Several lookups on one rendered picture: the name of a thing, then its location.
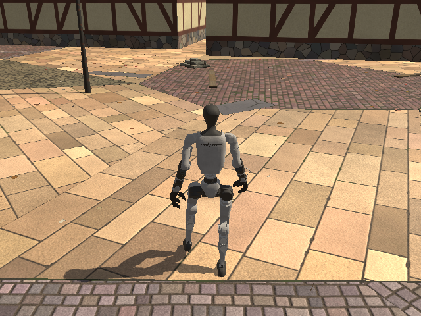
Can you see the right robot thigh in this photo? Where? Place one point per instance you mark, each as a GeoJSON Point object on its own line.
{"type": "Point", "coordinates": [226, 197]}

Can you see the robot left hand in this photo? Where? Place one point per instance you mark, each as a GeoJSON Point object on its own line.
{"type": "Point", "coordinates": [174, 199]}

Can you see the robot left forearm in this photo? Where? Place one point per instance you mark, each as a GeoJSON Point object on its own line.
{"type": "Point", "coordinates": [179, 178]}

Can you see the left robot upper arm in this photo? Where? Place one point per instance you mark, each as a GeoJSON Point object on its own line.
{"type": "Point", "coordinates": [187, 149]}

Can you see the left robot foot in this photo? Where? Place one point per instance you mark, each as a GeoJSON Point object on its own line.
{"type": "Point", "coordinates": [187, 246]}

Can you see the right robot upper arm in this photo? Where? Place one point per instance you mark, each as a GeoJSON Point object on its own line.
{"type": "Point", "coordinates": [234, 149]}

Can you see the robot right forearm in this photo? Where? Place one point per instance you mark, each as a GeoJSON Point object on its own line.
{"type": "Point", "coordinates": [241, 172]}

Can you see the robot right hand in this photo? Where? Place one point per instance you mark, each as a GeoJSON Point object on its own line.
{"type": "Point", "coordinates": [238, 183]}

